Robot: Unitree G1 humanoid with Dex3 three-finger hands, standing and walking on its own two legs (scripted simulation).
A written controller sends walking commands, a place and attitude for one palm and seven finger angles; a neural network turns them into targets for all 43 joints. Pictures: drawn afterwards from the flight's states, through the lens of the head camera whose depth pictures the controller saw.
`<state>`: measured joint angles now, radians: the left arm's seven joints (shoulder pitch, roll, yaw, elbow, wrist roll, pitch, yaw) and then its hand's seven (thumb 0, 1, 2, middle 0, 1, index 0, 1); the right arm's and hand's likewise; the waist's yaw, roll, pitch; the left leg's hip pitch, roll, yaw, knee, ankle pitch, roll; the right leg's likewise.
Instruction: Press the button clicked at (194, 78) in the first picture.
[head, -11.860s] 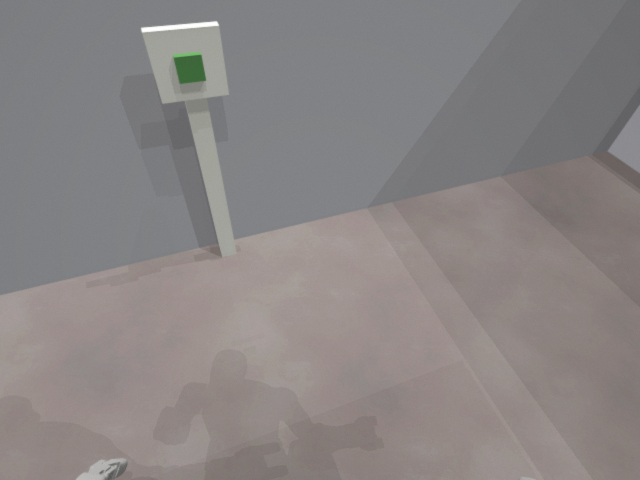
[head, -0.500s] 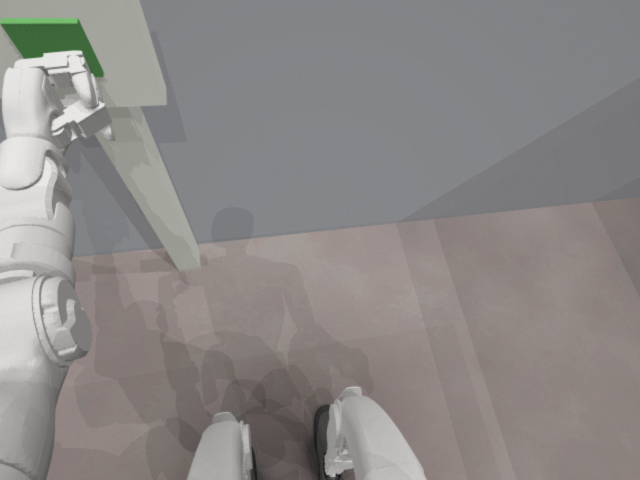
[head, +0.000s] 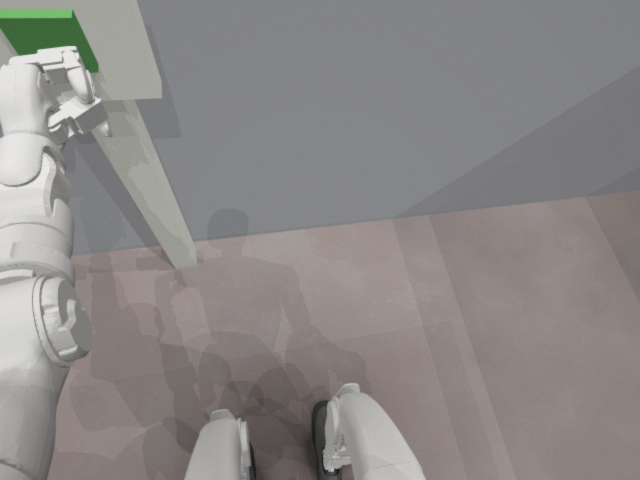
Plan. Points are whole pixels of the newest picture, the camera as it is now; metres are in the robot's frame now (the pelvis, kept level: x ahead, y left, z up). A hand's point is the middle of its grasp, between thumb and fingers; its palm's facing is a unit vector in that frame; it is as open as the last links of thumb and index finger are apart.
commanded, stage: pull the fist back off the button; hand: left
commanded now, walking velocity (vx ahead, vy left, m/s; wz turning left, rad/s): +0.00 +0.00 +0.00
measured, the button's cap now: (51, 39) +0.60 +0.23 +0.11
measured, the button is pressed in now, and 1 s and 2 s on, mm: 5 0 0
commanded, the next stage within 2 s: draw the hand back to the body in 0.74 s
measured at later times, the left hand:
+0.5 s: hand (103, 145) +0.49 +0.18 +0.07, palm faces +0.07 -1.00 -0.04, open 3.1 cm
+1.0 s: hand (83, 169) +0.44 +0.19 +0.10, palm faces +0.06 -1.00 -0.05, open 3.1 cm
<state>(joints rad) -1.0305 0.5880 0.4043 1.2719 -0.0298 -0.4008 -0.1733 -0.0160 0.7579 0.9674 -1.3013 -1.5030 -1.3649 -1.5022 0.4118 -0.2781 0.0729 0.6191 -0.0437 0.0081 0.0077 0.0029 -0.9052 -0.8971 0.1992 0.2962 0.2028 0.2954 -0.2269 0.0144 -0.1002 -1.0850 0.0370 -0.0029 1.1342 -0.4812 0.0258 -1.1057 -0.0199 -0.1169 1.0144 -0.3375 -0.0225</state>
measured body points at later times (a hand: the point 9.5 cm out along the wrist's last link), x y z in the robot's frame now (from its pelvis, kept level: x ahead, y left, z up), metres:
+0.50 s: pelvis +0.06 +0.00 +0.03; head +0.17 +0.01 +0.47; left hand +0.48 +0.24 +0.08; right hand +0.12 -0.26 -0.08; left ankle +0.02 +0.10 -0.65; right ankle +0.07 -0.12 -0.65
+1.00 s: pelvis +0.05 -0.01 +0.04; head +0.13 -0.01 +0.48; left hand +0.43 +0.24 +0.10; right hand +0.16 -0.26 -0.08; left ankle +0.02 +0.10 -0.65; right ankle +0.07 -0.12 -0.65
